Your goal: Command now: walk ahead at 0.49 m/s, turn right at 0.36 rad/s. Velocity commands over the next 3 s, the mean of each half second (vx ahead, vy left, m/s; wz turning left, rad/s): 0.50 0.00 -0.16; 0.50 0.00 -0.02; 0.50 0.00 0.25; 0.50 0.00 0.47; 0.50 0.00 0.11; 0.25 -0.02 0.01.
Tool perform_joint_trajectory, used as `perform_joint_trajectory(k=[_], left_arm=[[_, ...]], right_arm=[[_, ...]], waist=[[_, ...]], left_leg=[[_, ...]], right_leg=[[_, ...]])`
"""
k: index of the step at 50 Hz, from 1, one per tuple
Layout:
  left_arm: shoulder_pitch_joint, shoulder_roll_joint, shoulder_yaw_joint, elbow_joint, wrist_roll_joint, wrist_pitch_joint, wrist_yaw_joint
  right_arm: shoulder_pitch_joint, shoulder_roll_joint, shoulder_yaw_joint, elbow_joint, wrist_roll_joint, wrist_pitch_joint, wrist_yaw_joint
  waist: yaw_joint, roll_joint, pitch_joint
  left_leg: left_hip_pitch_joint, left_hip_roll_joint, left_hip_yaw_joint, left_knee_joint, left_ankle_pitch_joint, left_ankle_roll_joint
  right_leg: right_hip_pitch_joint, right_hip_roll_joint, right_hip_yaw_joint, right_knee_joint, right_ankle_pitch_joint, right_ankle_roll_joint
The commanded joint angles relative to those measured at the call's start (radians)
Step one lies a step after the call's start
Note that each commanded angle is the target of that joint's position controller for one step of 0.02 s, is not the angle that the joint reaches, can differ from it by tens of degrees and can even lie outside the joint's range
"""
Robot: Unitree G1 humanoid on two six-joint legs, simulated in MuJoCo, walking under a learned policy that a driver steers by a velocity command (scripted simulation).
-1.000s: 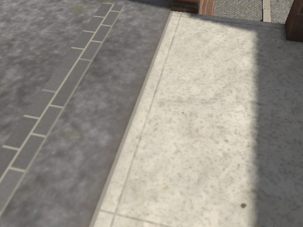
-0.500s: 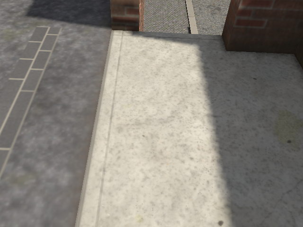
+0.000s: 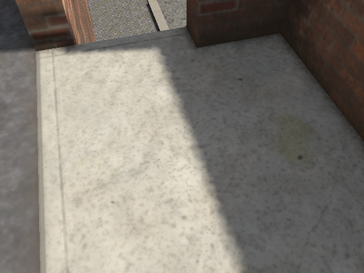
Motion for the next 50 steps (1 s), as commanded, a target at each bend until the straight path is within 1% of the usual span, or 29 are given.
perform_joint_trajectory(k=[1, 3, 4, 7, 10, 14, 17, 18, 19, 20, 21, 22, 23, 24, 25, 26, 27, 28, 30, 33, 38, 41, 43, 45, 46, 47, 48, 49, 50], left_arm=[[-0.024, 0.079, 0.013, -0.061, 0.001, -0.032, 0.003], [0.019, 0.103, 0.016, -0.032, 0.001, -0.041, 0.012], [0.042, 0.112, 0.017, -0.019, 0.002, -0.041, 0.019], [0.104, 0.120, 0.014, 0.007, -0.001, -0.034, 0.033], [0.155, 0.137, 0.012, 0.032, -0.009, -0.030, 0.038], [0.218, 0.144, 0.011, 0.070, -0.010, -0.018, 0.042], [0.212, 0.161, 0.014, 0.083, -0.009, -0.005, 0.050], [0.193, 0.173, 0.017, 0.081, -0.007, -0.002, 0.051], [0.169, 0.180, 0.017, 0.077, -0.003, 0.002, 0.050], [0.153, 0.166, 0.007, 0.066, 0.006, 0.003, 0.049], [0.207, 0.102, -0.016, 0.046, 0.032, -0.005, 0.047], [0.342, 0.016, -0.040, 0.065, -0.002, -0.026, 0.034], [0.254, 0.135, -0.017, 0.068, -0.026, -0.038, 0.031], [0.138, 0.166, -0.008, 0.032, -0.034, -0.042, 0.029], [0.085, 0.150, -0.010, 0.022, -0.021, -0.042, 0.034], [0.080, 0.136, -0.006, 0.020, -0.006, -0.037, 0.036], [0.108, 0.120, -0.005, 0.026, -0.004, -0.027, 0.037], [0.132, 0.100, -0.007, 0.036, -0.005, -0.017, 0.039], [0.131, 0.083, -0.008, 0.037, 0.000, -0.005, 0.044], [0.023, 0.075, -0.009, 0.001, 0.009, -0.005, 0.048], [-0.142, 0.047, -0.019, -0.039, 0.003, -0.021, 0.034], [-0.229, 0.049, -0.022, -0.072, -0.005, -0.030, 0.019], [-0.271, 0.054, -0.022, -0.095, -0.009, -0.038, 0.006], [-0.269, 0.069, -0.019, -0.104, -0.010, -0.045, -0.006], [-0.241, 0.083, -0.013, -0.098, -0.009, -0.048, -0.008], [-0.175, 0.104, -0.002, -0.081, -0.007, -0.049, -0.006], [-0.035, 0.144, 0.020, -0.036, -0.004, -0.049, 0.001], [0.153, 0.210, 0.042, 0.006, 0.007, -0.048, 0.012], [0.251, 0.308, 0.065, 0.024, 0.018, -0.041, 0.018]], right_arm=[[0.102, -0.097, -0.033, -0.050, -0.018, 0.018, -0.004], [0.043, -0.081, -0.030, -0.079, -0.033, 0.032, -0.010], [0.003, -0.078, -0.029, -0.097, -0.036, 0.035, -0.013], [-0.105, -0.065, -0.024, -0.132, -0.031, 0.032, -0.012], [-0.211, -0.046, -0.014, -0.160, -0.020, 0.023, 0.003], [-0.310, -0.057, -0.012, -0.209, -0.012, 0.010, 0.032], [-0.286, -0.076, -0.016, -0.224, -0.011, 0.001, 0.049], [-0.238, -0.091, -0.023, -0.217, -0.011, 0.001, 0.048], [-0.132, -0.116, -0.037, -0.191, -0.011, 0.001, 0.043], [0.034, -0.162, -0.056, -0.151, -0.016, 0.003, 0.035], [0.204, -0.243, -0.073, -0.130, -0.030, 0.007, 0.027], [0.244, -0.245, -0.074, -0.099, -0.033, 0.012, 0.039], [0.213, -0.149, -0.052, -0.109, -0.017, 0.015, 0.037], [0.120, -0.121, -0.040, -0.123, -0.011, 0.020, 0.032], [0.051, -0.113, -0.034, -0.134, -0.017, 0.024, 0.034], [0.014, -0.101, -0.030, -0.139, -0.024, 0.023, 0.038], [0.001, -0.092, -0.026, -0.136, -0.030, 0.019, 0.040], [-0.001, -0.086, -0.026, -0.130, -0.028, 0.014, 0.043], [0.014, -0.100, -0.030, -0.111, -0.023, 0.007, 0.042], [0.059, -0.126, -0.038, -0.085, -0.021, 0.017, 0.029], [0.127, -0.143, -0.040, -0.050, -0.011, 0.035, 0.014], [0.174, -0.152, -0.043, -0.019, -0.007, 0.046, 0.011], [0.189, -0.156, -0.045, -0.004, -0.006, 0.057, 0.007], [0.178, -0.168, -0.050, 0.003, -0.002, 0.066, 0.000], [0.166, -0.176, -0.053, 0.003, -0.002, 0.070, -0.002], [0.144, -0.186, -0.055, 0.000, -0.002, 0.074, -0.004], [0.129, -0.175, -0.049, -0.005, -0.005, 0.080, -0.006], [0.123, -0.141, -0.032, -0.028, -0.018, 0.077, -0.008], [0.239, -0.023, 0.004, -0.050, -0.023, 0.055, 0.002]], waist=[[-0.041, -0.013, -0.088], [-0.030, -0.030, -0.055], [-0.017, -0.040, -0.040], [0.032, -0.052, -0.026], [0.082, -0.068, -0.007], [0.116, -0.075, 0.021], [0.080, -0.095, 0.003], [0.050, -0.109, -0.027], [-0.012, -0.111, -0.093], [-0.089, -0.090, -0.209], [-0.115, 0.076, -0.382], [-0.059, 0.332, -0.484], [-0.091, 0.185, -0.369], [-0.077, 0.093, -0.212], [-0.045, 0.000, -0.129], [-0.012, -0.005, -0.088], [0.015, 0.027, -0.088], [0.027, 0.049, -0.089], [0.037, 0.056, -0.074], [0.013, 0.042, -0.042], [-0.046, 0.044, -0.009], [-0.076, 0.047, 0.014], [-0.079, 0.051, 0.026], [-0.059, 0.064, 0.016], [-0.037, 0.073, -0.004], [0.005, 0.084, -0.048], [0.075, 0.069, -0.136], [0.146, 0.012, -0.278], [0.105, -0.234, -0.411]], left_leg=[[-0.128, 0.081, -0.030, -0.072, 0.086, -0.024], [-0.155, 0.080, -0.007, -0.155, 0.158, -0.052], [-0.182, 0.078, 0.000, -0.211, 0.210, -0.062], [-0.217, 0.057, 0.012, -0.430, 0.390, -0.061], [-0.209, 0.022, 0.029, -0.618, 0.500, -0.047], [-0.280, -0.002, 0.025, -0.714, 0.428, -0.013], [-0.220, -0.028, 0.033, -0.761, 0.311, 0.030], [-0.128, -0.055, 0.054, -0.769, 0.273, 0.047], [0.032, -0.092, 0.087, -0.789, 0.278, 0.073], [0.288, -0.056, 0.057, -0.771, 0.337, 0.116], [0.642, 0.167, -0.216, -0.733, 0.369, 0.207], [0.880, 0.330, -0.672, -0.894, 0.146, 0.329], [0.806, 0.296, -0.660, -0.953, -0.008, 0.273], [0.642, 0.265, -0.501, -0.974, 0.038, 0.229], [0.485, 0.223, -0.390, -1.004, 0.169, 0.215], [0.389, 0.186, -0.318, -1.034, 0.256, 0.211], [0.336, 0.156, -0.266, -1.063, 0.295, 0.205], [0.308, 0.135, -0.223, -1.087, 0.332, 0.210], [0.279, 0.122, -0.157, -1.111, 0.416, 0.220], [0.306, 0.116, -0.106, -1.134, 0.475, 0.217], [0.355, 0.089, -0.039, -1.144, 0.413, 0.174], [0.433, 0.121, -0.051, -1.118, 0.400, 0.177], [0.494, 0.152, -0.064, -1.087, 0.428, 0.174], [0.538, 0.176, -0.072, -1.045, 0.489, 0.160], [0.548, 0.176, -0.070, -1.010, 0.568, 0.150], [0.542, 0.161, -0.052, -0.935, 0.720, 0.137], [0.502, 0.111, -0.013, -0.775, 0.829, 0.112], [0.318, 0.060, 0.026, -0.513, 0.666, 0.077], [-0.115, -0.117, 0.059, -0.122, 0.101, 0.000]], right_leg=[[0.124, -0.276, 0.319, -0.289, 0.231, -0.184], [0.078, -0.257, 0.246, -0.308, 0.327, -0.182], [0.078, -0.247, 0.223, -0.312, 0.352, -0.175], [0.130, -0.222, 0.184, -0.309, 0.324, -0.132], [0.193, -0.235, 0.188, -0.308, 0.205, -0.108], [0.353, -0.310, 0.242, -0.244, 0.210, -0.112], [0.424, -0.346, 0.256, -0.180, 0.336, -0.082], [0.420, -0.337, 0.245, -0.132, 0.476, -0.069], [0.401, -0.303, 0.215, -0.019, 0.656, -0.051], [0.303, -0.248, 0.172, 0.181, 0.665, -0.021], [0.042, -0.146, 0.125, 0.531, 0.295, 0.020], [-0.282, -0.008, 0.165, 0.795, -0.410, 0.063], [-0.392, -0.077, 0.224, 0.878, -0.389, 0.051], [-0.425, -0.131, 0.175, 0.854, -0.284, 0.047], [-0.383, -0.175, 0.143, 0.802, -0.202, 0.056], [-0.342, -0.206, 0.136, 0.743, -0.153, 0.064], [-0.286, -0.229, 0.136, 0.707, -0.121, 0.070], [-0.259, -0.232, 0.125, 0.681, -0.104, 0.079], [-0.271, -0.240, 0.110, 0.629, -0.070, 0.097], [-0.361, -0.251, 0.100, 0.487, 0.061, 0.121], [-0.337, -0.219, 0.067, 0.197, 0.262, 0.117], [-0.349, -0.199, 0.056, 0.109, 0.249, 0.108], [-0.364, -0.189, 0.056, 0.070, 0.196, 0.091], [-0.330, -0.176, 0.053, 0.035, 0.129, 0.066], [-0.271, -0.160, 0.040, 0.022, 0.096, 0.052], [-0.158, -0.129, 0.013, 0.003, 0.082, 0.033], [0.043, -0.103, -0.010, -0.022, 0.110, 0.004], [0.354, -0.231, 0.123, 0.023, 0.154, -0.059], [0.743, -0.480, 0.574, -0.018, 0.044, -0.221]])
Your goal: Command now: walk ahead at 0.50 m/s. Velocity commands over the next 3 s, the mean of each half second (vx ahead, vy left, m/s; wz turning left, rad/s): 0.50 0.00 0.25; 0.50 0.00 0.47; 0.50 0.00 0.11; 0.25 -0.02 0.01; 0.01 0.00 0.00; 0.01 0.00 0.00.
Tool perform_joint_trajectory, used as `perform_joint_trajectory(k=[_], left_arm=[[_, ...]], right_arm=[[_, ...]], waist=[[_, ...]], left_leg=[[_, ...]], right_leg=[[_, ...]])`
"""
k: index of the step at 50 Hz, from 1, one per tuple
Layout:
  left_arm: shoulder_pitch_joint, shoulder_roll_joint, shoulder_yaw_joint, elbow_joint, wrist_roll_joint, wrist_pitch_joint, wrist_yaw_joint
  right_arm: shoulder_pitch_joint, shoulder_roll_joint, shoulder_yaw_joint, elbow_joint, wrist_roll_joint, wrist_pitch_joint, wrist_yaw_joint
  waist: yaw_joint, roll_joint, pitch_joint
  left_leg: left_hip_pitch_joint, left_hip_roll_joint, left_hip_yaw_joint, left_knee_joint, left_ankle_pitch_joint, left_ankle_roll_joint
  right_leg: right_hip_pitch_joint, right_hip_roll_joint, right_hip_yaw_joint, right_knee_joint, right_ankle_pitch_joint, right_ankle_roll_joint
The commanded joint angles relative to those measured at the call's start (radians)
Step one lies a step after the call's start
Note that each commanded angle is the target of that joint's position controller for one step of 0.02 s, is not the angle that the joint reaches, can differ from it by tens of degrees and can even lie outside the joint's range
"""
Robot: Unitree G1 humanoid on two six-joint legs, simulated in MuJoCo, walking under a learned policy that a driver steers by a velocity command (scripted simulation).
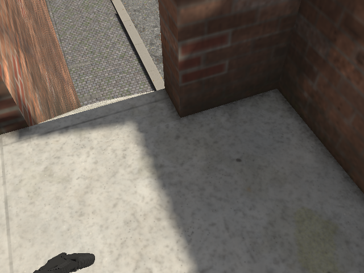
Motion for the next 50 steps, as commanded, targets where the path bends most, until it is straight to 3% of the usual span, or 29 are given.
perform_joint_trajectory(k=[1, 2, 3, 4, 5, 7, 9, 12, 16, 21, 24, 25, 26, 27, 28, 29, 30, 31, 32, 33, 34, 37, 40, 43, 47, 48, 49, 50], left_arm=[[0.443, 0.237, 0.078, 0.055, -0.001, 0.005, 0.015], [0.359, 0.191, 0.061, 0.044, -0.008, 0.007, 0.017], [0.278, 0.161, 0.051, 0.028, -0.008, 0.011, 0.017], [0.217, 0.131, 0.041, 0.021, -0.003, 0.012, 0.013], [0.184, 0.108, 0.033, 0.018, 0.007, 0.008, 0.009], [0.169, 0.118, 0.038, 0.031, 0.010, -0.006, 0.006], [0.186, 0.137, 0.045, 0.057, 0.016, -0.017, 0.013], [0.223, 0.151, 0.049, 0.088, 0.018, -0.016, 0.028], [0.241, 0.170, 0.048, 0.109, 0.013, -0.010, 0.039], [0.305, 0.191, 0.056, 0.152, -0.002, 0.022, 0.046], [0.272, 0.223, 0.066, 0.145, -0.009, 0.046, 0.056], [0.261, 0.236, 0.071, 0.139, -0.010, 0.053, 0.062], [0.244, 0.240, 0.071, 0.133, -0.010, 0.062, 0.068], [0.248, 0.223, 0.063, 0.117, -0.004, 0.058, 0.072], [0.339, 0.089, 0.019, 0.068, 0.027, 0.029, 0.055], [0.298, 0.119, 0.016, 0.063, 0.013, -0.017, 0.035], [0.189, 0.180, 0.035, 0.030, -0.027, -0.039, 0.022], [0.150, 0.169, 0.029, 0.013, -0.029, -0.049, 0.023], [0.141, 0.163, 0.032, 0.019, -0.008, -0.048, 0.031], [0.157, 0.176, 0.039, 0.018, 0.014, -0.037, 0.032], [0.171, 0.182, 0.045, 0.017, 0.013, -0.022, 0.038], [0.172, 0.143, 0.039, 0.000, 0.022, 0.005, 0.047], [0.059, 0.122, 0.025, -0.036, 0.028, 0.011, 0.049], [-0.031, 0.109, 0.012, -0.056, 0.013, 0.007, 0.036], [-0.053, 0.159, 0.024, -0.076, 0.005, -0.013, 0.018], [-0.029, 0.166, 0.027, -0.074, 0.019, -0.015, 0.009], [0.006, 0.164, 0.032, -0.060, 0.020, -0.017, 0.006], [0.073, 0.181, 0.043, -0.043, 0.023, -0.018, 0.010]], right_arm=[[0.060, -0.057, 0.009, -0.084, 0.005, -0.055, 0.009], [-0.032, -0.129, -0.012, -0.111, 0.031, -0.067, 0.015], [-0.096, -0.130, -0.011, -0.126, 0.030, -0.069, 0.015], [-0.127, -0.119, -0.015, -0.130, 0.014, -0.064, 0.011], [-0.112, -0.111, -0.020, -0.126, 0.004, -0.051, 0.008], [-0.055, -0.066, -0.014, -0.106, 0.008, -0.022, 0.006], [-0.083, -0.063, -0.017, -0.117, 0.009, -0.008, 0.000], [-0.159, -0.059, -0.021, -0.141, 0.010, -0.009, -0.001], [-0.273, -0.030, -0.012, -0.179, 0.008, -0.017, 0.020], [-0.394, -0.019, -0.004, -0.260, 0.010, -0.017, 0.052], [-0.363, -0.046, -0.017, -0.290, 0.010, -0.013, 0.069], [-0.299, -0.069, -0.031, -0.283, 0.009, -0.010, 0.069], [-0.163, -0.108, -0.056, -0.253, 0.011, -0.008, 0.064], [0.001, -0.177, -0.090, -0.215, 0.012, -0.003, 0.047], [0.042, -0.301, -0.116, -0.211, 0.012, -0.001, 0.032], [0.066, -0.243, -0.093, -0.235, 0.007, -0.011, 0.034], [0.042, -0.187, -0.075, -0.230, -0.004, -0.017, 0.035], [-0.024, -0.162, -0.068, -0.238, 0.001, -0.019, 0.034], [-0.095, -0.137, -0.060, -0.254, 0.002, -0.018, 0.034], [-0.144, -0.118, -0.050, -0.273, -0.013, -0.019, 0.029], [-0.173, -0.113, -0.047, -0.289, -0.016, -0.017, 0.026], [-0.162, -0.140, -0.054, -0.287, -0.004, -0.021, 0.011], [-0.127, -0.170, -0.062, -0.272, -0.001, -0.017, -0.001], [-0.079, -0.165, -0.060, -0.244, 0.001, -0.018, 0.000], [-0.049, -0.149, -0.052, -0.208, 0.001, -0.016, 0.003], [-0.066, -0.151, -0.053, -0.211, -0.003, -0.010, 0.005], [-0.049, -0.149, -0.055, -0.198, 0.006, -0.004, 0.005], [-0.058, -0.139, -0.050, -0.198, 0.004, -0.001, 0.006]], waist=[[0.186, -0.232, -0.427], [0.175, -0.167, -0.247], [0.145, -0.093, -0.152], [0.114, -0.054, -0.079], [0.078, -0.073, -0.052], [0.046, -0.094, -0.047], [0.044, -0.078, -0.017], [0.070, -0.059, 0.005], [0.116, -0.049, 0.032], [0.159, -0.038, 0.076], [0.113, -0.075, 0.031], [0.074, -0.096, -0.018], [-0.005, -0.085, -0.091], [-0.081, -0.025, -0.182], [-0.010, 0.238, -0.280], [-0.033, 0.193, -0.422], [-0.058, 0.124, -0.306], [-0.023, 0.055, -0.198], [0.021, -0.011, -0.126], [0.057, 0.003, -0.090], [0.078, 0.031, -0.078], [0.094, 0.046, -0.066], [0.058, 0.058, -0.035], [0.005, 0.087, -0.032], [-0.005, 0.098, -0.017], [0.009, 0.101, -0.024], [0.025, 0.111, -0.035], [0.062, 0.109, -0.057]], left_leg=[[-0.680, -0.037, -0.132, 0.741, -0.128, 0.012], [-0.765, 0.026, -0.128, 0.781, -0.068, 0.023], [-0.745, 0.081, -0.095, 0.735, 0.032, 0.026], [-0.706, 0.112, -0.079, 0.668, 0.097, 0.018], [-0.640, 0.140, -0.084, 0.620, 0.145, 0.013], [-0.571, 0.151, -0.076, 0.595, 0.196, -0.005], [-0.610, 0.154, -0.090, 0.552, 0.267, -0.021], [-0.683, 0.136, -0.122, 0.418, 0.420, -0.027], [-0.660, 0.111, -0.070, 0.203, 0.572, -0.012], [-0.742, 0.098, -0.020, 0.089, 0.471, 0.022], [-0.633, 0.042, 0.057, 0.071, 0.320, 0.068], [-0.530, 0.002, 0.090, 0.075, 0.277, 0.088], [-0.345, -0.044, 0.109, 0.026, 0.307, 0.118], [-0.050, -0.013, 0.006, -0.011, 0.353, 0.166], [0.343, 0.253, -0.501, -0.046, 0.287, 0.338], [0.455, 0.359, -0.852, -0.209, 0.221, 0.413], [0.385, 0.320, -0.702, -0.226, 0.252, 0.346], [0.230, 0.278, -0.558, -0.228, 0.333, 0.309], [0.079, 0.235, -0.456, -0.243, 0.428, 0.282], [-0.038, 0.214, -0.398, -0.272, 0.520, 0.274], [-0.102, 0.188, -0.372, -0.291, 0.567, 0.270], [-0.198, 0.147, -0.289, -0.317, 0.640, 0.273], [-0.237, 0.098, -0.238, -0.310, 0.566, 0.233], [-0.213, 0.098, -0.237, -0.300, 0.432, 0.199], [-0.098, 0.168, -0.333, -0.220, 0.376, 0.191], [-0.083, 0.175, -0.340, -0.187, 0.422, 0.188], [-0.064, 0.178, -0.352, -0.157, 0.481, 0.176], [-0.057, 0.144, -0.336, -0.082, 0.584, 0.156]], right_leg=[[0.916, -0.395, 0.771, -0.188, -0.161, -0.282], [0.774, -0.357, 0.618, -0.213, -0.201, -0.225], [0.617, -0.312, 0.483, -0.238, -0.162, -0.186], [0.477, -0.268, 0.398, -0.278, -0.100, -0.167], [0.383, -0.232, 0.335, -0.314, -0.050, -0.152], [0.296, -0.216, 0.246, -0.370, 0.016, -0.160], [0.276, -0.214, 0.169, -0.402, 0.076, -0.162], [0.330, -0.208, 0.082, -0.409, 0.142, -0.137], [0.385, -0.204, -0.013, -0.419, 0.140, -0.101], [0.580, -0.270, -0.054, -0.350, 0.221, -0.083], [0.624, -0.280, -0.100, -0.210, 0.572, -0.048], [0.619, -0.272, -0.119, -0.106, 0.742, -0.035], [0.573, -0.242, -0.148, 0.077, 0.817, -0.012], [0.382, -0.199, -0.157, 0.336, 0.644, 0.026], [-0.084, -0.024, -0.134, 0.726, -0.137, 0.089], [-0.247, 0.057, 0.094, 0.879, -0.507, 0.085], [-0.331, -0.004, 0.142, 0.894, -0.431, 0.061], [-0.321, -0.047, 0.125, 0.815, -0.342, 0.050], [-0.267, -0.081, 0.114, 0.725, -0.291, 0.056], [-0.193, -0.109, 0.112, 0.667, -0.252, 0.068], [-0.144, -0.115, 0.110, 0.635, -0.244, 0.084], [-0.112, -0.098, 0.082, 0.511, -0.172, 0.137], [-0.086, -0.063, 0.077, 0.255, -0.002, 0.161], [-0.020, -0.029, 0.065, 0.064, 0.151, 0.159], [-0.008, -0.031, 0.091, -0.025, 0.112, 0.110], [0.010, -0.026, 0.081, -0.022, 0.104, 0.087], [0.056, -0.012, 0.061, -0.038, 0.073, 0.063], [0.146, 0.003, 0.039, -0.069, 0.067, 0.034]])
Over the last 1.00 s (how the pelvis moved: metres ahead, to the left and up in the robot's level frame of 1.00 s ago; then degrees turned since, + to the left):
0.56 0.01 -0.01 -3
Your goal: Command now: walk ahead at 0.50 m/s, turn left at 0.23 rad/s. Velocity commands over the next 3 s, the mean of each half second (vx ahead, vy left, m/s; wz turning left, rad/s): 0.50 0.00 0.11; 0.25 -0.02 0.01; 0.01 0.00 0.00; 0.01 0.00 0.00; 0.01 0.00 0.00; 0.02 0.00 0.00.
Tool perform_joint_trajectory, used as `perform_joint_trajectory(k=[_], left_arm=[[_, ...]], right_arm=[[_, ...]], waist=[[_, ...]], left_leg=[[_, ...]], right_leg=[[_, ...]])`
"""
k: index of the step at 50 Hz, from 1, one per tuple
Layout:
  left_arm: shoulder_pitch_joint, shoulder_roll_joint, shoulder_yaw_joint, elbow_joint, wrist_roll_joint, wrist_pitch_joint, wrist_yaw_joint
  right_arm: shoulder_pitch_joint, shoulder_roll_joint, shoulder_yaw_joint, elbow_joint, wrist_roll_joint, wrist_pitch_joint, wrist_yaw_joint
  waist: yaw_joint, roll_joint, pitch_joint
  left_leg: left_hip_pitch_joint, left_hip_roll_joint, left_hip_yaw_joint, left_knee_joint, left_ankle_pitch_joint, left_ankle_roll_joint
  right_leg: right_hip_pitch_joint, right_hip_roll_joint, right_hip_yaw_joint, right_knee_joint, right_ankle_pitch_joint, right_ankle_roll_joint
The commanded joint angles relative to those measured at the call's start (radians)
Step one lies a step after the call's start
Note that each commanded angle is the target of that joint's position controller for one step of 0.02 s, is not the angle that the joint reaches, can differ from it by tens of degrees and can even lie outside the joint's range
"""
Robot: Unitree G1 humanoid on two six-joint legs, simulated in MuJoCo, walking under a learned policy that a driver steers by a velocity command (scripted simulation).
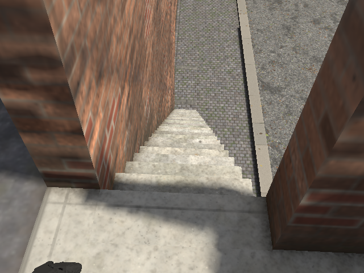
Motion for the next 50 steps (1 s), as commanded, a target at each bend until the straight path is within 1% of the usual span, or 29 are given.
perform_joint_trajectory(k=[1, 2, 3, 4, 5, 8, 12, 15, 21, 23, 24, 25, 26, 27, 28, 30, 31, 34, 36, 40, 41, 42, 43, 45, 46, 47, 48, 49, 50], left_arm=[[0.151, 0.165, 0.059, -0.030, 0.015, -0.023, 0.001], [0.314, 0.177, 0.034, 0.004, 0.051, -0.010, 0.003], [0.451, 0.104, 0.019, 0.032, 0.071, 0.008, -0.004], [0.437, 0.095, 0.022, 0.045, 0.079, 0.003, -0.001], [0.364, 0.089, 0.018, 0.039, 0.058, -0.004, 0.005], [0.189, -0.024, -0.022, -0.003, 0.037, -0.008, 0.022], [0.150, 0.076, 0.019, -0.015, 0.055, -0.025, 0.008], [0.295, 0.078, 0.025, 0.059, 0.042, -0.027, -0.012], [0.335, 0.060, 0.027, 0.107, 0.034, -0.016, -0.020], [0.315, 0.086, 0.033, 0.105, 0.021, -0.014, -0.011], [0.296, 0.091, 0.031, 0.111, 0.036, -0.017, -0.013], [0.320, 0.007, 0.004, 0.083, 0.044, -0.031, -0.016], [0.373, -0.043, -0.014, 0.109, 0.057, -0.041, -0.037], [0.205, 0.006, 0.006, 0.089, 0.031, -0.046, -0.044], [0.174, 0.012, 0.010, 0.089, 0.023, -0.044, -0.028], [0.166, 0.002, 0.002, 0.111, 0.071, -0.029, -0.016], [0.167, -0.026, -0.008, 0.117, 0.082, -0.018, -0.021], [0.107, -0.013, 0.005, 0.101, 0.034, 0.012, -0.026], [0.081, -0.002, 0.005, 0.107, 0.037, 0.027, -0.034], [0.044, 0.017, -0.006, 0.130, 0.044, 0.060, -0.049], [0.052, 0.030, -0.005, 0.149, 0.022, 0.038, -0.054], [0.063, 0.001, -0.007, 0.140, 0.008, -0.003, -0.070], [0.141, 0.018, 0.001, 0.172, -0.007, -0.024, -0.062], [0.286, 0.106, 0.041, 0.212, -0.021, -0.040, -0.033], [0.347, 0.192, 0.062, 0.201, -0.035, -0.045, -0.014], [0.306, 0.148, 0.029, 0.164, -0.037, -0.022, -0.025], [0.224, 0.124, 0.018, 0.117, -0.014, -0.030, -0.036], [0.143, 0.107, 0.011, 0.086, -0.017, -0.035, -0.045], [0.027, 0.025, -0.024, 0.037, -0.030, -0.029, -0.053]], right_arm=[[-0.001, -0.097, -0.019, -0.045, -0.004, -0.002, 0.002], [0.210, 0.039, 0.037, 0.014, -0.136, -0.049, 0.067], [0.196, -0.001, 0.019, 0.020, -0.113, -0.077, 0.098], [0.013, -0.062, -0.001, -0.005, -0.089, -0.087, 0.093], [-0.038, -0.058, 0.001, 0.004, -0.074, -0.094, 0.063], [-0.080, -0.016, 0.024, 0.002, -0.118, -0.073, 0.030], [-0.094, 0.007, 0.045, 0.015, -0.094, -0.051, 0.036], [-0.209, 0.039, 0.067, -0.028, -0.094, -0.028, 0.044], [-0.335, -0.014, 0.049, -0.083, -0.064, -0.047, 0.021], [-0.296, -0.033, 0.038, -0.083, -0.052, -0.063, 0.025], [-0.207, -0.063, 0.021, -0.067, -0.045, -0.071, 0.024], [-0.007, -0.109, 0.014, -0.034, -0.052, -0.072, 0.007], [0.249, -0.133, 0.008, 0.025, -0.073, -0.055, -0.002], [0.328, -0.117, -0.001, 0.080, -0.097, -0.061, -0.001], [0.223, -0.123, -0.009, 0.081, -0.088, -0.061, 0.000], [0.047, 0.006, 0.033, 0.057, -0.059, -0.054, -0.008], [0.000, 0.037, 0.045, 0.036, -0.069, -0.050, -0.010], [-0.049, -0.036, 0.014, 0.008, -0.071, -0.074, 0.007], [-0.019, -0.076, -0.003, 0.013, -0.094, -0.087, 0.024], [0.061, -0.098, -0.018, 0.026, -0.101, -0.082, 0.054], [-0.013, -0.102, -0.022, -0.004, -0.065, -0.098, 0.042], [-0.048, -0.119, -0.016, -0.006, -0.064, -0.082, 0.045], [-0.105, -0.115, -0.012, -0.018, -0.101, -0.059, 0.058], [-0.186, -0.078, 0.012, -0.031, -0.116, -0.045, 0.081], [-0.144, -0.048, 0.018, -0.031, -0.084, -0.048, 0.101], [0.246, 0.144, 0.070, 0.063, -0.079, -0.036, 0.113], [0.182, 0.061, 0.056, 0.058, -0.049, -0.034, 0.092], [0.074, 0.003, 0.042, 0.033, -0.041, -0.018, 0.077], [0.046, -0.003, 0.048, 0.023, -0.043, -0.008, 0.068]], waist=[[0.116, 0.122, -0.143], [0.110, -0.300, -0.365], [0.198, -0.289, -0.325], [0.221, -0.081, -0.079], [0.179, -0.043, 0.017], [0.078, -0.032, -0.029], [0.073, 0.004, -0.015], [0.145, 0.004, 0.008], [0.162, -0.025, 0.042], [0.116, -0.015, 0.017], [0.059, 0.004, -0.033], [-0.008, 0.152, -0.257], [-0.086, 0.266, -0.402], [-0.127, 0.140, -0.148], [-0.061, 0.119, -0.025], [0.033, 0.082, -0.017], [0.064, 0.086, -0.011], [0.102, 0.083, -0.075], [0.092, 0.084, -0.067], [0.069, 0.072, -0.046], [0.081, 0.080, -0.046], [0.118, 0.121, -0.115], [0.163, 0.112, -0.096], [0.242, 0.081, -0.096], [0.234, -0.081, -0.158], [0.061, -0.297, -0.515], [0.080, -0.132, -0.415], [0.074, -0.078, -0.282], [0.029, -0.001, -0.240]], left_leg=[[-0.050, 0.192, -0.117, 0.199, 0.541, 0.083], [-0.325, 0.015, -0.058, 0.495, 0.257, -0.007], [-0.714, -0.074, 0.002, 0.784, -0.245, -0.046], [-0.871, 0.009, -0.016, 0.902, -0.149, -0.022], [-0.873, 0.076, 0.002, 0.914, -0.033, -0.016], [-0.613, 0.191, 0.046, 0.773, 0.056, -0.019], [-0.454, 0.208, 0.171, 0.477, 0.159, -0.090], [-0.457, 0.196, 0.179, 0.294, 0.230, -0.083], [-0.476, 0.167, 0.175, 0.096, 0.245, 0.016], [-0.263, 0.102, 0.243, 0.051, 0.298, 0.061], [-0.079, 0.098, 0.234, 0.076, 0.355, 0.100], [0.335, 0.280, -0.024, 0.083, 0.422, 0.266], [0.614, 0.506, -0.442, -0.084, 0.478, 0.416], [0.481, 0.480, -0.409, -0.146, 0.348, 0.300], [0.306, 0.453, -0.270, -0.171, 0.290, 0.241], [0.097, 0.391, -0.121, -0.245, 0.222, 0.203], [0.013, 0.387, -0.095, -0.280, 0.262, 0.206], [0.008, 0.364, 0.031, -0.243, 0.780, 0.211], [-0.027, 0.353, 0.096, -0.216, 0.891, 0.207], [-0.049, 0.379, 0.094, -0.164, 0.939, 0.179], [-0.063, 0.308, 0.162, -0.102, 1.012, 0.118], [-0.226, 0.217, 0.225, -0.070, 0.914, 0.085], [-0.368, 0.207, 0.231, -0.022, 0.851, 0.071], [-0.529, 0.171, 0.243, 0.128, 0.770, -0.011], [-0.542, 0.118, 0.266, 0.317, 0.612, -0.076], [-0.485, 0.104, 0.216, 0.736, -0.386, -0.161], [-0.472, 0.122, 0.098, 0.904, -0.494, -0.195], [-0.478, 0.145, 0.093, 0.978, -0.502, -0.211], [-0.431, 0.181, 0.090, 0.898, -0.493, -0.233]], right_leg=[[0.326, -0.057, 0.028, 0.000, 0.038, -0.101], [0.819, -0.212, 0.309, 0.050, 0.027, -0.350], [0.972, -0.329, 0.691, -0.146, -0.416, -0.430], [0.789, -0.319, 0.663, -0.218, -0.672, -0.317], [0.614, -0.295, 0.566, -0.238, -0.667, -0.275], [0.313, -0.239, 0.324, -0.312, -0.310, -0.260], [0.150, -0.146, 0.080, -0.351, -0.138, -0.260], [0.225, -0.183, 0.089, -0.325, -0.152, -0.275], [0.464, -0.251, 0.147, -0.260, -0.150, -0.260], [0.404, -0.211, 0.107, -0.175, 0.055, -0.227], [0.321, -0.149, 0.047, -0.037, 0.188, -0.183], [0.069, -0.004, -0.062, 0.293, 0.160, -0.093], [-0.153, 0.120, -0.025, 0.572, -0.552, -0.028], [-0.331, 0.075, 0.087, 0.726, -0.540, -0.056], [-0.348, 0.018, 0.073, 0.749, -0.429, -0.069], [-0.222, -0.070, 0.049, 0.695, -0.300, -0.095], [-0.173, -0.088, 0.044, 0.655, -0.276, -0.087], [-0.158, -0.076, 0.007, 0.511, -0.271, -0.006], [-0.172, -0.074, -0.018, 0.383, -0.158, 0.026], [-0.179, -0.074, 0.031, 0.239, 0.058, 0.030], [-0.111, -0.053, 0.002, 0.134, 0.121, 0.032], [0.148, 0.009, -0.076, 0.197, 0.173, 0.048], [0.316, 0.045, -0.100, 0.227, 0.201, 0.046], [0.592, 0.077, -0.131, 0.228, 0.254, -0.003], [0.710, -0.022, -0.024, 0.124, 0.833, -0.133], [0.879, -0.380, 0.337, 0.084, 1.177, -0.490], [0.654, -0.370, 0.387, 0.084, 1.106, -0.480], [0.431, -0.337, 0.299, 0.041, 0.853, -0.403], [0.266, -0.299, 0.264, -0.017, 0.490, -0.294]])
Over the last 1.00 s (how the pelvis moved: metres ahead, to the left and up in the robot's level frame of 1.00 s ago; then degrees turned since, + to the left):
0.53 0.08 0.01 24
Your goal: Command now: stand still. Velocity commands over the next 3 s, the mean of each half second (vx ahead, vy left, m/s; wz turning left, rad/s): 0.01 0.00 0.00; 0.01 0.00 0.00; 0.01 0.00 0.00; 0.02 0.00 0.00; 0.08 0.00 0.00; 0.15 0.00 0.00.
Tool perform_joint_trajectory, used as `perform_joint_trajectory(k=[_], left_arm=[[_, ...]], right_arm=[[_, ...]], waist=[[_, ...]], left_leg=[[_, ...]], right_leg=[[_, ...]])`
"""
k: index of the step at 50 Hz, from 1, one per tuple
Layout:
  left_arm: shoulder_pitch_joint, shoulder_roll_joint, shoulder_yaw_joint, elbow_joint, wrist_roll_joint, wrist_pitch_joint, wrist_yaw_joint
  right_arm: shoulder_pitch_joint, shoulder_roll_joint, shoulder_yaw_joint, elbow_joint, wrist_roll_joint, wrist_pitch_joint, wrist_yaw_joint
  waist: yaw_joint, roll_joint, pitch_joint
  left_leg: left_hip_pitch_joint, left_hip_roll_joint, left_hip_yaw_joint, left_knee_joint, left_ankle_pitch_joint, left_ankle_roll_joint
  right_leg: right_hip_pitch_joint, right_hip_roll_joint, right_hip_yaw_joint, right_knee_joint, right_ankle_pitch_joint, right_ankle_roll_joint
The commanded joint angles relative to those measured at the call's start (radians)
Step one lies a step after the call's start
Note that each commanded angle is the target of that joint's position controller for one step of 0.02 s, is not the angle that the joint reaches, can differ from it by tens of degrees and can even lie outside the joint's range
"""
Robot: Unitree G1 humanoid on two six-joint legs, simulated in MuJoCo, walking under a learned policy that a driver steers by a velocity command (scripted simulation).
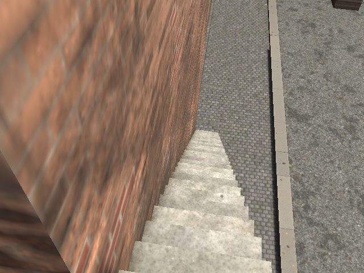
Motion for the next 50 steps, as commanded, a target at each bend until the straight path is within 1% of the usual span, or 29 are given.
perform_joint_trajectory(k=[1, 2, 3, 4, 5, 6, 7, 8, 9, 10, 11, 12, 13, 14, 15, 16, 17, 18, 20, 23, 27, 30, 35, 44, 45, 50], left_arm=[[-0.115, -0.002, -0.032, -0.122, -0.022, 0.000, -0.013], [-0.145, 0.043, -0.021, -0.117, -0.014, 0.006, -0.012], [-0.173, 0.090, -0.008, -0.110, -0.008, 0.011, -0.009], [-0.204, 0.121, 0.003, -0.105, -0.009, 0.020, -0.006], [-0.193, 0.143, 0.016, -0.098, -0.012, 0.030, -0.008], [-0.154, 0.137, 0.021, -0.084, -0.027, 0.039, -0.020], [-0.077, 0.116, 0.027, -0.067, -0.052, 0.046, -0.028], [-0.015, 0.103, 0.028, -0.096, -0.038, 0.033, -0.015], [-0.007, 0.047, 0.015, -0.096, -0.017, 0.027, -0.004], [-0.018, 0.021, 0.007, -0.101, -0.014, 0.024, -0.002], [-0.024, 0.020, 0.004, -0.102, -0.016, 0.022, 0.002], [-0.030, 0.032, 0.005, -0.105, -0.021, 0.022, 0.003], [-0.034, 0.038, 0.001, -0.107, -0.028, 0.024, -0.004], [-0.035, 0.061, 0.004, -0.101, -0.027, 0.031, -0.014], [-0.033, 0.066, 0.005, -0.099, -0.022, 0.035, -0.020], [-0.031, 0.068, 0.007, -0.098, -0.019, 0.038, -0.021], [-0.030, 0.056, 0.002, -0.102, -0.024, 0.035, -0.023], [-0.041, 0.052, 0.001, -0.104, -0.026, 0.031, -0.022], [-0.039, 0.057, 0.003, -0.100, -0.024, 0.029, -0.019], [-0.037, 0.067, 0.006, -0.095, -0.021, 0.030, -0.017], [-0.037, 0.075, 0.008, -0.088, -0.020, 0.033, -0.015], [-0.035, 0.075, 0.007, -0.083, -0.017, 0.035, -0.016], [-0.037, 0.077, 0.009, -0.073, -0.016, 0.037, -0.018], [-0.042, 0.077, 0.012, -0.052, -0.016, 0.038, -0.022], [-0.033, 0.077, 0.011, -0.049, -0.015, 0.039, -0.022], [-0.029, 0.076, 0.013, -0.037, -0.016, 0.040, -0.022]], right_arm=[[0.126, -0.002, 0.024, -0.034, 0.016, 0.021, -0.011], [0.175, 0.023, 0.043, -0.012, 0.015, 0.026, 0.000], [0.201, 0.027, 0.051, -0.015, 0.027, 0.028, 0.016], [0.210, 0.015, 0.055, -0.021, 0.042, 0.026, 0.033], [0.179, -0.041, 0.043, -0.033, 0.045, 0.017, 0.042], [0.166, -0.099, 0.029, -0.041, 0.034, 0.004, 0.042], [0.121, -0.140, 0.022, -0.070, 0.036, -0.009, 0.035], [0.019, -0.141, 0.022, -0.079, 0.038, -0.011, 0.037], [-0.100, -0.138, 0.021, -0.091, 0.052, -0.009, 0.042], [-0.187, -0.125, 0.020, -0.117, 0.063, -0.009, 0.041], [-0.229, -0.092, 0.028, -0.128, 0.061, -0.007, 0.038], [-0.208, -0.076, 0.030, -0.116, 0.052, -0.005, 0.034], [-0.144, -0.085, 0.024, -0.089, 0.043, -0.004, 0.029], [-0.073, -0.105, 0.013, -0.064, 0.032, -0.008, 0.023], [-0.028, -0.112, 0.008, -0.044, 0.027, -0.010, 0.019], [-0.003, -0.111, 0.006, -0.031, 0.026, -0.009, 0.017], [0.009, -0.097, 0.011, -0.025, 0.024, 0.000, 0.013], [0.003, -0.087, 0.014, -0.029, 0.023, 0.003, 0.010], [-0.017, -0.095, 0.013, -0.032, 0.027, 0.009, 0.009], [-0.035, -0.110, 0.010, -0.032, 0.029, 0.010, 0.009], [-0.037, -0.126, 0.009, -0.023, 0.029, 0.010, 0.007], [-0.030, -0.130, 0.013, -0.015, 0.030, 0.011, 0.002], [-0.011, -0.130, 0.018, 0.009, 0.030, 0.013, -0.001], [0.019, -0.120, 0.029, 0.057, 0.031, 0.020, -0.005], [0.016, -0.123, 0.027, 0.059, 0.028, 0.020, -0.004], [0.033, -0.112, 0.031, 0.086, 0.029, 0.021, -0.004]], waist=[[-0.068, 0.003, -0.154], [-0.096, 0.005, -0.088], [-0.125, 0.043, -0.073], [-0.140, 0.081, -0.066], [-0.109, 0.069, -0.047], [-0.083, 0.054, -0.051], [-0.032, 0.066, -0.032], [0.047, 0.173, 0.051], [0.084, 0.208, 0.061], [0.103, 0.154, 0.047], [0.107, 0.107, 0.027], [0.087, 0.084, 0.012], [0.059, 0.063, -0.009], [0.031, 0.056, -0.013], [0.020, 0.069, -0.020], [0.015, 0.072, -0.024], [0.007, 0.058, -0.028], [0.005, 0.054, -0.034], [0.013, 0.059, -0.031], [0.018, 0.063, -0.032], [0.020, 0.061, -0.033], [0.020, 0.064, -0.026], [0.021, 0.057, -0.021], [0.023, 0.053, -0.003], [0.025, 0.051, -0.003], [0.022, 0.054, 0.006]], left_leg=[[-0.031, 0.077, -0.065, 0.112, -0.122, -0.083], [0.112, 0.088, -0.040, 0.059, -0.011, -0.101], [0.164, 0.095, -0.006, -0.112, 0.119, -0.109], [0.202, 0.086, 0.036, -0.308, 0.287, -0.093], [0.178, 0.052, 0.065, -0.413, 0.379, -0.056], [0.141, 0.048, 0.052, -0.463, 0.436, 0.006], [0.056, 0.073, 0.021, -0.587, 0.373, 0.084], [-0.175, 0.122, -0.117, -0.721, 0.161, 0.208], [-0.285, 0.155, -0.188, -0.793, -0.014, 0.234], [-0.288, 0.149, -0.172, -0.795, -0.003, 0.193], [-0.231, 0.136, -0.148, -0.763, 0.089, 0.163], [-0.161, 0.121, -0.123, -0.728, 0.176, 0.146], [-0.087, 0.098, -0.085, -0.683, 0.280, 0.135], [-0.026, 0.079, -0.050, -0.651, 0.388, 0.132], [0.003, 0.071, -0.031, -0.632, 0.468, 0.138], [0.013, 0.068, -0.019, -0.622, 0.507, 0.144], [-0.003, 0.060, -0.001, -0.614, 0.494, 0.146], [-0.008, 0.059, 0.006, -0.622, 0.472, 0.145], [-0.023, 0.058, 0.008, -0.636, 0.442, 0.145], [-0.029, 0.056, 0.015, -0.648, 0.440, 0.141], [-0.026, 0.054, 0.024, -0.653, 0.465, 0.138], [-0.029, 0.053, 0.029, -0.652, 0.476, 0.138], [-0.038, 0.052, 0.035, -0.663, 0.448, 0.137], [-0.044, 0.048, 0.047, -0.681, 0.407, 0.133], [-0.041, 0.048, 0.048, -0.676, 0.410, 0.133], [-0.040, 0.047, 0.053, -0.681, 0.397, 0.132]], right_leg=[[0.108, -0.261, 0.257, -0.186, 0.423, -0.175], [-0.069, -0.210, 0.198, -0.212, 0.340, -0.132], [-0.104, -0.151, 0.157, -0.205, 0.222, -0.097], [-0.097, -0.100, 0.131, -0.173, 0.101, -0.068], [-0.048, -0.071, 0.147, -0.151, -0.009, -0.046], [0.009, -0.079, 0.185, -0.135, -0.176, -0.014], [0.069, -0.102, 0.217, -0.142, -0.369, -0.007], [0.202, -0.029, 0.051, -0.063, -0.283, 0.057], [0.332, -0.012, 0.012, 0.000, -0.161, 0.094], [0.381, -0.018, 0.037, -0.021, -0.106, 0.089], [0.381, -0.022, 0.049, -0.043, -0.053, 0.076], [0.361, -0.021, 0.056, -0.062, 0.007, 0.058], [0.340, -0.014, 0.063, -0.077, 0.077, 0.031], [0.311, 0.004, 0.045, -0.072, 0.141, 0.015], [0.302, 0.006, 0.040, -0.069, 0.175, 0.007], [0.303, 0.007, 0.036, -0.066, 0.186, 0.004], [0.324, -0.003, 0.059, -0.081, 0.194, 0.000], [0.334, -0.004, 0.058, -0.084, 0.167, 0.001], [0.349, -0.006, 0.061, -0.087, 0.138, 0.007], [0.367, -0.001, 0.058, -0.086, 0.137, 0.012], [0.386, 0.004, 0.056, -0.082, 0.162, 0.011], [0.392, 0.006, 0.056, -0.078, 0.175, 0.009], [0.408, 0.008, 0.058, -0.080, 0.158, 0.011], [0.418, 0.012, 0.064, -0.091, 0.130, 0.012], [0.415, 0.013, 0.064, -0.092, 0.136, 0.011], [0.410, 0.016, 0.066, -0.098, 0.118, 0.012]])
Over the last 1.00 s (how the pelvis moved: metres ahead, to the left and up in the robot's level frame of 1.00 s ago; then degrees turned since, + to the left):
0.48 0.00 -0.01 2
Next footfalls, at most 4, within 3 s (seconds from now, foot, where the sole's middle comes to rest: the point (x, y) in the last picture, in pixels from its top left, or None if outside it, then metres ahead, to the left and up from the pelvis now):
0.12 left None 0.02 0.13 -0.76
2.88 left None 0.14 0.08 -0.76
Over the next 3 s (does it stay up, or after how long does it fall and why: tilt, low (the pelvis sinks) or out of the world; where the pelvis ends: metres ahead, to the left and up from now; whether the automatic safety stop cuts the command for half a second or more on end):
stays up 0.10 -0.04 0.00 its command is cut before an obstacle from the start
